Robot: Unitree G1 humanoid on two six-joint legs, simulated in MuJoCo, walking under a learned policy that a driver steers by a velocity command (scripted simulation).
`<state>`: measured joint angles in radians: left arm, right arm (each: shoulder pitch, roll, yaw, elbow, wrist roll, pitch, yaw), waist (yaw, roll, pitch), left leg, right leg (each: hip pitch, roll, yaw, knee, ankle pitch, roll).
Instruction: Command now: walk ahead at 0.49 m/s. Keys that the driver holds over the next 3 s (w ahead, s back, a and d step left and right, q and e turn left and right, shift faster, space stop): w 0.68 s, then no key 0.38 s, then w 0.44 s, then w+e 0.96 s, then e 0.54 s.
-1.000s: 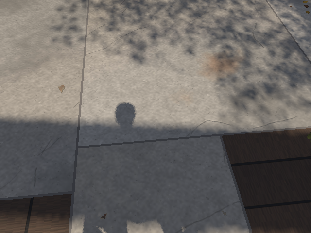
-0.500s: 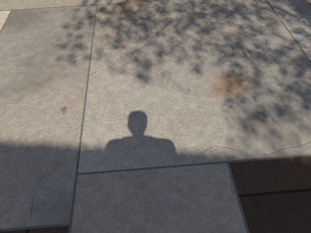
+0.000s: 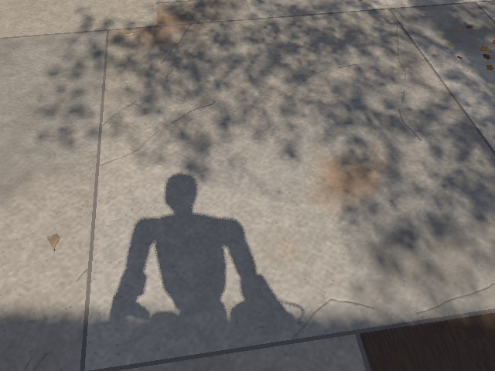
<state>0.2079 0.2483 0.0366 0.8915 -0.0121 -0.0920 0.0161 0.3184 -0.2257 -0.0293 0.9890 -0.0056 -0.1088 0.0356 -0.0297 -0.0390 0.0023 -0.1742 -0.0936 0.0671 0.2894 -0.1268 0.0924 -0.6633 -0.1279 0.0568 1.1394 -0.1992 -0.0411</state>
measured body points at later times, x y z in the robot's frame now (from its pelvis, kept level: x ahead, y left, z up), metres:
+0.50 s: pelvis +0.28 -0.08 +0.00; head +0.29 -0.10 +0.45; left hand +0.33 +0.18 -0.12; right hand +0.37 -0.35 -0.14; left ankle +0.29 +0.08 -0.66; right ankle +0.30 -0.16 -0.74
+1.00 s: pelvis +0.51 -0.02 -0.01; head +0.54 -0.01 +0.44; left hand +0.55 +0.24 -0.16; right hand +0.64 -0.27 -0.13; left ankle +0.60 +0.06 -0.74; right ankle +0.43 -0.17 -0.67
